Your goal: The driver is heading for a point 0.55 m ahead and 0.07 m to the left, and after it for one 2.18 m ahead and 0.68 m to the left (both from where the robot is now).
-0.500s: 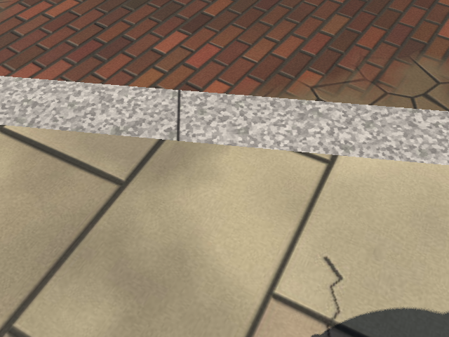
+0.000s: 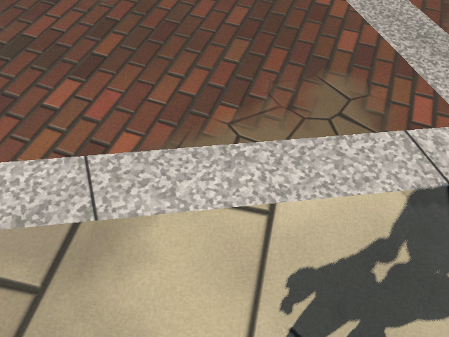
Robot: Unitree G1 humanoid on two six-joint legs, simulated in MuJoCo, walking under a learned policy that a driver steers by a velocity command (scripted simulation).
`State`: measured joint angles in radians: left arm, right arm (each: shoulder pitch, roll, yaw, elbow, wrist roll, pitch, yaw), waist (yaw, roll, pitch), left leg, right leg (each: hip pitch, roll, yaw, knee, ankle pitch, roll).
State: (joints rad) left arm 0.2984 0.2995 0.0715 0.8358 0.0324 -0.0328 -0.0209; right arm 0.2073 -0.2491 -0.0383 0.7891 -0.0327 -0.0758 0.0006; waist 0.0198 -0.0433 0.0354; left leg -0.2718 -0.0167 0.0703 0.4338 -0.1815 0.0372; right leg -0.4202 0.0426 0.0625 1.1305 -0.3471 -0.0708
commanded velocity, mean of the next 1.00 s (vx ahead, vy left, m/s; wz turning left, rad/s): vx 0.50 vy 0.00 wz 0.17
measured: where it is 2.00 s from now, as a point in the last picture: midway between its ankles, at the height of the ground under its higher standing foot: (185, 200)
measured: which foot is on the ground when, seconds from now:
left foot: down 0.00-0.32, up 0.34-0.84, down 0.86-1.00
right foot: up 0.00-0.30, down 0.32-0.88, up 0.90-1.00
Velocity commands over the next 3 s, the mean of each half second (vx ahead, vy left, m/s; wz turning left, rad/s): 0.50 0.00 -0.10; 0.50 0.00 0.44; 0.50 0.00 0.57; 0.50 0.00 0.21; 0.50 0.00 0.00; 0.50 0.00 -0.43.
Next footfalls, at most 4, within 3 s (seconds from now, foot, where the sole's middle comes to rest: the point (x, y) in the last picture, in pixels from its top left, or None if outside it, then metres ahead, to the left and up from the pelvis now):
0.32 right None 0.30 -0.13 -0.78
0.86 left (210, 302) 0.58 0.06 -0.78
1.38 right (229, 210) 0.92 0.01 -0.78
1.90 left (140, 190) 0.99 0.33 -0.78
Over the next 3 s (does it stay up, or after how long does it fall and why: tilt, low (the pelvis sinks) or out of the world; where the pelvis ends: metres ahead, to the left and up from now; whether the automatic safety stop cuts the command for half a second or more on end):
stays up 1.44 0.48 -0.15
